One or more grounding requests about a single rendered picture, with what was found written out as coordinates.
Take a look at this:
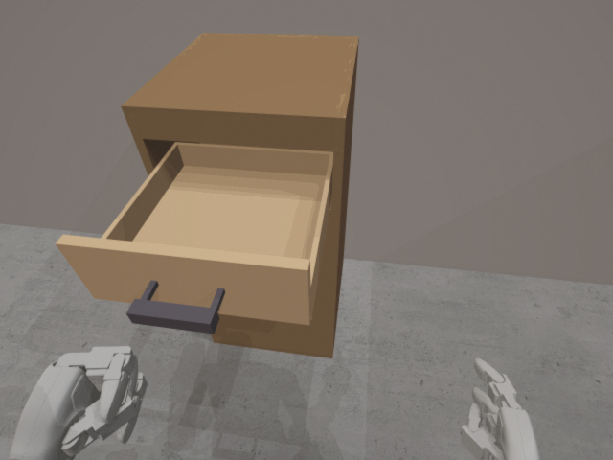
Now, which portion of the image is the handle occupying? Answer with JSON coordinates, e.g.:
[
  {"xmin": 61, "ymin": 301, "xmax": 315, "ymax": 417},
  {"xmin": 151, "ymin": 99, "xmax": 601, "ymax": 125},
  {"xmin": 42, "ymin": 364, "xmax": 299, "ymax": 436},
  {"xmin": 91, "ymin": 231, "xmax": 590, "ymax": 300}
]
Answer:
[{"xmin": 126, "ymin": 280, "xmax": 225, "ymax": 334}]

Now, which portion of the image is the right robot hand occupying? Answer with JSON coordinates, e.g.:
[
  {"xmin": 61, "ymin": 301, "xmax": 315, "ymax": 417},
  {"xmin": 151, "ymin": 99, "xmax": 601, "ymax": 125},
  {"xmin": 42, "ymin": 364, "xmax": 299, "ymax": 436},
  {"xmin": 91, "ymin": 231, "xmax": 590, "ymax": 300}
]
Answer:
[{"xmin": 461, "ymin": 358, "xmax": 541, "ymax": 460}]

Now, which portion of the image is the drawer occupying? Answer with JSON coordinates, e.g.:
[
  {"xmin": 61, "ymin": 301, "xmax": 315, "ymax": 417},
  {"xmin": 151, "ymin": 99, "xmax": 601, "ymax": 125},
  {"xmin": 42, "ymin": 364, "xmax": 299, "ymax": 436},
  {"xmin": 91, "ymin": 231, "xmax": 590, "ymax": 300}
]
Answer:
[{"xmin": 55, "ymin": 142, "xmax": 333, "ymax": 325}]

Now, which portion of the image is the cabinet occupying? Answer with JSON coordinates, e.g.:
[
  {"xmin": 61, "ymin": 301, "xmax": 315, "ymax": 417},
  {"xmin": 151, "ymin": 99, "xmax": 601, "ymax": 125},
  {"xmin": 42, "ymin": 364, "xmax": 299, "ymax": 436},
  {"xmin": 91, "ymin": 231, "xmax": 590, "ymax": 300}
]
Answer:
[{"xmin": 121, "ymin": 33, "xmax": 359, "ymax": 358}]

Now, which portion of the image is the left robot hand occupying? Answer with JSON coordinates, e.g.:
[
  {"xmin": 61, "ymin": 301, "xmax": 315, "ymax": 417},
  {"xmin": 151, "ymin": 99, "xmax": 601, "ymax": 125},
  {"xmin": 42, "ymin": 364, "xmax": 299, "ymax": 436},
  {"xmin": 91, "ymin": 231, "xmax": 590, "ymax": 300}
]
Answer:
[{"xmin": 9, "ymin": 346, "xmax": 148, "ymax": 460}]

